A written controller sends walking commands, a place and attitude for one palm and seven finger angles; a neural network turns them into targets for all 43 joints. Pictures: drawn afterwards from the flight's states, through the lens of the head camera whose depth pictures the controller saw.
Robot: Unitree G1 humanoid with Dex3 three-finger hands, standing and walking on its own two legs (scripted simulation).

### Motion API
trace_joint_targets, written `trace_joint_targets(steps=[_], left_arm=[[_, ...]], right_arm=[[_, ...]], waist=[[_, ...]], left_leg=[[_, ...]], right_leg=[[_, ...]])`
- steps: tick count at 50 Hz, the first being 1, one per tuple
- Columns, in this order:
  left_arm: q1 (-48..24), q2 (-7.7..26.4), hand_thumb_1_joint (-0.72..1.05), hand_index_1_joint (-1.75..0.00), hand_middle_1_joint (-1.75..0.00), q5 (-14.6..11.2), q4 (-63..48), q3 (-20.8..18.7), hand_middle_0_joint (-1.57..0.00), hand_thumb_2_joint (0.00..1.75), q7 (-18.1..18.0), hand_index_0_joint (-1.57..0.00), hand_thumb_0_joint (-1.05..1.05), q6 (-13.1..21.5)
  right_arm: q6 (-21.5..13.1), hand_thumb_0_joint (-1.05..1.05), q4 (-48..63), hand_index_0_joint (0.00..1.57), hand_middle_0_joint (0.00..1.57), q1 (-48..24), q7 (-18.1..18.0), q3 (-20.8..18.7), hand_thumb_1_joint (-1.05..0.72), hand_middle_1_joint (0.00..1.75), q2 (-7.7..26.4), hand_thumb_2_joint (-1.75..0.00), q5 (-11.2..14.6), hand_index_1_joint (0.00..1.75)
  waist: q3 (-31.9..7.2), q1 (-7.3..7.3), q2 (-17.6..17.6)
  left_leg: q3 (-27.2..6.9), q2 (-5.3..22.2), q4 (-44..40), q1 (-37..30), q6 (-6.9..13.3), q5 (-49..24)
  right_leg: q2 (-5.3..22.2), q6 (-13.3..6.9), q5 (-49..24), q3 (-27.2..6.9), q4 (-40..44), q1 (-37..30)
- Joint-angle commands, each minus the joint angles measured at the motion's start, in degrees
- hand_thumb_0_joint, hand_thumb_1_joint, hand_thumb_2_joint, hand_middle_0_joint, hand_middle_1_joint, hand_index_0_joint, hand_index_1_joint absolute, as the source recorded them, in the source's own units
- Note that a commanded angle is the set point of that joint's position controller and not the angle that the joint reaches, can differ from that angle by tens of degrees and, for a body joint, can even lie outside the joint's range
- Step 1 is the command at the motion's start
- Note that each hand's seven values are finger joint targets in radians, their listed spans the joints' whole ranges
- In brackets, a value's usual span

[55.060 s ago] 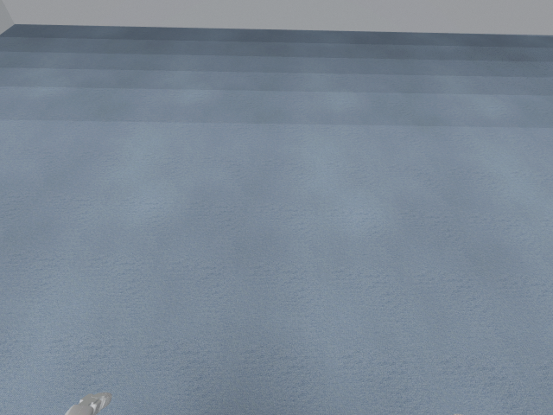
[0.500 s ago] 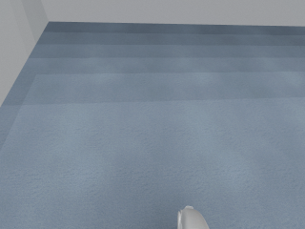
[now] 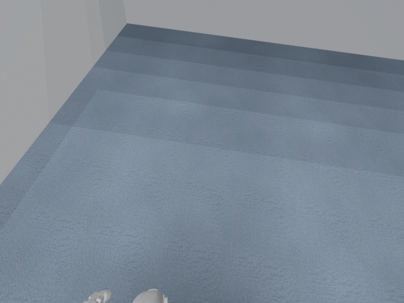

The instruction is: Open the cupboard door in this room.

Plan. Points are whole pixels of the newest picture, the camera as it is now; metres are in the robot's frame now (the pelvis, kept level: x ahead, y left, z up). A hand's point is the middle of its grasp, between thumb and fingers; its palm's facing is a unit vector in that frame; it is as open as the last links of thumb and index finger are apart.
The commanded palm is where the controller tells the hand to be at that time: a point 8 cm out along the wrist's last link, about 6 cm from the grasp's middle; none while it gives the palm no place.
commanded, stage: turn to face it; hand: left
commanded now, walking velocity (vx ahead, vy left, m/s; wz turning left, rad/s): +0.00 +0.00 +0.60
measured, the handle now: out of the picture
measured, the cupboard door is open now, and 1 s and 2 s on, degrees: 45 45 45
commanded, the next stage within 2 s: none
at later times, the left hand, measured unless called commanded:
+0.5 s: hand out of the picture +0.07 +0.22 -0.15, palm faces +0.27 -0.92 -0.29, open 7.4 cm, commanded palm none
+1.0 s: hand out of the picture -0.05 +0.16 -0.18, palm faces +0.60 -0.76 -0.25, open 7.3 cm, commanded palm none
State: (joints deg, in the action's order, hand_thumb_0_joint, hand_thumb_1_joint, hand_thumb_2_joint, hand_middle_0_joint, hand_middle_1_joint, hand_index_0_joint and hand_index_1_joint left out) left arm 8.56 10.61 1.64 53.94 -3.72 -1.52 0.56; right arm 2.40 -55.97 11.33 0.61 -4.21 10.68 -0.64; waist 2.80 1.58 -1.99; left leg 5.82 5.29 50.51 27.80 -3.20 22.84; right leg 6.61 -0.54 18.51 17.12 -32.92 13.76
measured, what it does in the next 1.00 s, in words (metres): steps on the spot, turning left: left foot, then right foot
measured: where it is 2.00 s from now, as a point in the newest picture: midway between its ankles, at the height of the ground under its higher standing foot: outside the picture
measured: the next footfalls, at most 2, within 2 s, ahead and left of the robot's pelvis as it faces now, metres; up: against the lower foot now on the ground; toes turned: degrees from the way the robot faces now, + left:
left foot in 0.06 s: +0.09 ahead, +0.12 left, +0.00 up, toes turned +10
right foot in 0.54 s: +0.10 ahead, -0.13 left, +0.00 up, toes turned +16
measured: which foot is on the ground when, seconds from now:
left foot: up 0.00-0.04, down 0.06-0.54, up 0.56-0.98, down 1.00-1.00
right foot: down 0.00-0.06, up 0.08-0.52, down 0.54-0.98, up 1.00-1.00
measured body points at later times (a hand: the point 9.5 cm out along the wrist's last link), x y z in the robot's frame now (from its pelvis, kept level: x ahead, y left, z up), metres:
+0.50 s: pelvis +0.03 -0.01 +0.01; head +0.09 +0.00 +0.45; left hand +0.05 +0.27 -0.13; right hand +0.15 -0.24 -0.14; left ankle +0.05 +0.11 -0.73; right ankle +0.05 -0.15 -0.70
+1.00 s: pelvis +0.04 -0.03 -0.01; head +0.07 +0.00 +0.44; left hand -0.08 +0.20 -0.16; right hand +0.30 -0.17 -0.14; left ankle -0.02 +0.06 -0.73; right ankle +0.06 -0.15 -0.73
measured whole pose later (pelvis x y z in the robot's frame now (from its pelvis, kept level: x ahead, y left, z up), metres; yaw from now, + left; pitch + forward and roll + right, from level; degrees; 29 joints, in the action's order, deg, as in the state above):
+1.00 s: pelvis +0.04 -0.03 -0.01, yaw +36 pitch +0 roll +1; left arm 15.0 13.6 1.2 52.1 -3.6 -0.6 -0.9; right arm 2.6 -51.7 4.4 2.0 -4.3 14.6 -0.7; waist 5.8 -0.9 -2.6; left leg 5.8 0.4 34.5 17.6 -0.7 15.0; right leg 10.0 1.3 25.3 15.9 -41.4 14.1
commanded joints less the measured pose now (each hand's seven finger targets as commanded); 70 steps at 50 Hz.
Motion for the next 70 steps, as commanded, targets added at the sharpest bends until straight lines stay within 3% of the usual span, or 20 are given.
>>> trace_joint_targets(steps=[1,2,3,4,11,25,26,27,28,33,39,47,48,49,50,51,56,67,68,70], left_arm=[[2.8,9.5,0.9,-0.3,-0.3,-0.1,-3.5,-2.4,-0.2,0.9,0.2,-0.2,0.0,0.1],[2.8,8.5,0.9,-0.3,-0.3,-0.3,-3.9,-2.3,-0.2,0.9,0.3,-0.2,0.0,-0.3],[2.5,5.0,0.9,-0.3,-0.3,-1.0,-6.4,-1.6,-0.2,0.9,0.7,-0.2,0.0,-0.7],[-2.1,6.0,0.9,-0.3,-0.3,-0.4,-8.8,-1.0,-0.2,0.9,0.3,-0.2,0.0,-1.3],[3.4,7.2,0.9,-0.3,-0.3,-0.2,-4.7,-1.8,-0.2,0.9,1.2,-0.2,0.0,-1.8],[6.6,7.9,0.9,-0.3,-0.3,-1.4,-5.6,-1.2,-0.2,0.9,0.2,-0.2,0.0,-1.1],[9.2,10.1,0.9,-0.3,-0.3,-1.0,-5.3,-1.8,-0.2,0.9,-0.2,-0.2,0.0,-0.6],[10.1,16.3,0.9,-0.3,-0.3,0.0,-5.6,-2.9,-0.2,0.9,-0.7,-0.2,0.0,0.1],[7.5,17.2,0.9,-0.3,-0.3,-0.2,-6.4,-2.3,-0.2,0.9,-0.8,-0.2,0.0,-0.3],[0.5,8.8,0.9,-0.3,-0.3,-0.8,-7.9,-0.5,-0.2,0.9,-0.6,-0.2,0.0,0.5],[9.8,11.4,0.9,-0.3,-0.3,-0.4,-5.1,-1.5,-0.2,0.9,-0.6,-0.2,0.0,0.7],[6.8,13.6,0.9,-0.3,-0.3,-0.2,-5.3,-2.6,-0.2,0.9,0.1,-0.2,0.0,0.1],[5.6,13.2,0.9,-0.3,-0.3,-0.7,-5.9,-2.6,-0.2,0.9,0.3,-0.2,0.0,0.0],[4.6,9.6,0.9,-0.3,-0.3,-1.2,-8.1,-1.9,-0.2,0.9,0.8,-0.2,0.0,-0.4],[0.3,7.8,0.9,-0.3,-0.3,-0.9,-10.6,-0.8,-0.2,0.9,0.5,-0.2,0.0,-1.0],[-0.7,9.4,0.9,-0.3,-0.3,-0.6,-11.1,-1.0,-0.2,0.9,0.3,-0.2,0.0,-1.6],[2.2,8.8,0.9,-0.3,-0.3,-0.3,-7.0,-1.6,-0.2,0.9,1.2,-0.2,0.0,-2.5],[5.5,8.0,0.9,-0.3,-0.3,-1.0,-7.8,-1.3,-0.2,0.9,0.7,-0.2,0.0,-1.2],[7.8,9.3,0.9,-0.3,-0.3,-1.0,-7.2,-1.7,-0.2,0.9,0.5,-0.2,0.0,-0.6],[9.0,17.7,0.9,-0.3,-0.3,0.2,-7.5,-3.0,-0.2,0.9,-0.4,-0.2,0.0,-0.1]], right_arm=[[-0.6,0.0,4.1,0.2,0.2,3.9,0.6,-0.4,-0.9,0.3,3.7,-0.9,-0.5,0.3],[-1.0,0.0,3.6,0.2,0.2,8.2,0.7,-1.3,-0.9,0.3,6.7,-0.9,-0.6,0.3],[-1.8,0.0,3.8,0.2,0.2,12.3,0.3,-2.9,-0.9,0.3,14.3,-0.9,-1.2,0.3],[-1.5,0.0,3.2,0.2,0.2,14.4,-0.6,-3.1,-0.9,0.3,17.5,-0.9,-1.1,0.3],[-2.8,0.0,7.6,0.2,0.2,0.7,-1.8,-1.2,-0.9,0.3,13.1,-0.9,-0.5,0.3],[-0.7,0.0,7.8,0.2,0.2,-1.8,-0.9,-2.9,-0.9,0.3,13.8,-0.9,-0.4,0.3],[-0.7,0.0,8.3,0.2,0.2,-2.5,-0.7,-2.7,-0.9,0.3,11.6,-0.9,0.0,0.3],[-0.7,0.0,9.2,0.2,0.2,-1.7,-0.4,-2.2,-0.9,0.3,7.4,-0.9,0.6,0.3],[-0.6,0.0,9.5,0.2,0.2,-3.1,-0.2,-2.5,-0.9,0.3,9.6,-0.9,-0.2,0.3],[0.9,0.0,5.6,0.2,0.2,-0.7,1.0,-2.0,-0.9,0.3,7.6,-0.9,-0.4,0.3],[0.7,0.0,7.0,0.2,0.2,-7.8,1.0,-0.7,-0.9,0.3,5.9,-0.9,0.0,0.3],[-0.2,0.0,7.6,0.2,0.2,-4.6,1.0,-0.8,-0.9,0.3,7.5,-0.9,0.0,0.3],[-0.7,0.0,6.3,0.2,0.2,0.7,1.0,-1.5,-0.9,0.3,9.9,-0.9,-0.3,0.3],[-1.3,0.0,5.6,0.2,0.2,5.1,0.5,-3.2,-0.9,0.3,17.1,-0.9,-0.9,0.3],[-0.9,0.0,4.8,0.2,0.2,8.6,-0.1,-3.9,-0.9,0.3,20.4,-0.9,-0.5,0.3],[-0.8,0.0,4.6,0.2,0.2,7.8,-0.4,-3.4,-0.9,0.3,19.8,-0.9,-0.6,0.3],[-1.5,0.0,8.3,0.2,0.2,-4.0,-1.3,-1.6,-0.9,0.3,14.6,-0.9,-0.8,0.3],[-0.7,0.0,8.9,0.2,0.2,-4.1,-0.8,-2.9,-0.9,0.3,14.5,-0.9,-0.6,0.3],[-0.7,0.0,9.2,0.2,0.2,-4.5,-0.8,-2.8,-0.9,0.3,13.1,-0.9,-0.2,0.3],[-0.8,0.0,11.1,0.2,0.2,-4.9,-0.3,-2.1,-0.9,0.3,8.1,-0.9,0.2,0.3]], waist=[[-3.0,0.38,-3.7],[-5.8,2.78,6.0],[-7.3,4.55,25.7],[-9.2,5.94,21.1],[-7.6,-1.45,9.1],[-7.4,-2.67,10.7],[-8.4,-4.2,3.9],[-8.6,-4.85,-15.1],[-6.0,-4.3,-16.0],[-2.4,0.45,-9.7],[-4.2,-4.08,-8.1],[-5.6,-1.22,-8.0],[-9.0,1.97,-3.0],[-11.5,4.26,14.3],[-11.4,5.71,18.5],[-10.3,4.66,11.3],[-2.6,-1.22,10.3],[-6.3,-2.84,11.5],[-7.2,-4.1,8.3],[-6.7,-5.77,-17.7]], left_leg=[[1.8,-1.8,-13.8,-10.7,0.7,-6.9],[-3.4,0.4,-21.8,-18.0,2.0,-15.3],[-28.1,17.0,-28.6,-23.1,10.5,-36.7],[-34.7,22.7,-30.5,-22.7,16.4,-41.9],[-17.7,8.0,-31.5,-17.5,10.2,-25.6],[-25.9,3.8,-26.9,-7.3,9.8,-18.3],[-23.4,0.1,-22.1,-0.9,7.0,-11.6],[-11.8,-8.8,-7.7,9.7,1.5,3.8],[-8.6,-8.8,7.0,9.2,0.8,12.5],[-6.7,-3.8,19.5,8.3,-1.4,-1.1],[-2.2,-3.7,3.7,5.7,-1.9,2.3],[1.2,-5.3,-18.7,-12.1,1.2,-5.3],[-1.1,-3.4,-25.0,-21.9,2.6,-15.6],[-22.0,11.7,-27.1,-32.2,9.9,-34.5],[-32.2,20.2,-28.0,-31.7,17.3,-51.5],[-27.8,20.6,-27.8,-28.8,18.7,-43.8],[-19.0,7.8,-32.2,-14.8,11.6,-22.1],[-23.8,3.9,-25.4,-9.4,10.3,-21.6],[-22.7,1.3,-21.9,-4.7,8.0,-17.6],[-7.7,-10.4,4.3,9.6,0.7,12.7]], right_leg=[[14.0,-3.2,-17.6,-5.6,1.8,2.3],[11.3,-0.5,-10.3,-4.0,-7.8,6.1],[1.7,5.1,18.4,-3.1,-24.0,19.7],[-1.2,4.7,22.6,-12.5,-34.4,22.6],[-1.3,6.0,0.4,-17.8,-36.4,20.9],[-6.6,3.9,-1.8,-15.7,3.3,-3.4],[-2.2,2.7,-3.7,-19.6,12.5,-11.4],[14.2,-2.5,-2.0,-36.7,20.2,-17.4],[22.7,-7.3,-9.4,-40.5,19.6,-8.5],[10.1,-4.4,-28.9,-17.8,12.7,-6.5],[12.9,-5.5,-44.3,-14.2,8.1,-16.5],[14.0,-2.9,-36.6,-8.9,-1.0,-8.0],[12.5,-0.3,-30.3,-6.2,-9.5,-2.7],[3.8,4.3,2.1,-4.5,-23.4,13.8],[-0.2,5.2,21.3,-11.2,-32.5,21.7],[1.3,4.2,19.4,-16.1,-35.2,21.8],[-0.4,5.3,4.8,-17.0,-32.2,17.7],[-6.5,4.5,-0.9,-14.5,-0.1,-1.3],[-4.5,4.0,-5.1,-15.8,8.5,-8.6],[21.7,-6.1,-9.1,-40.8,19.0,-13.2]])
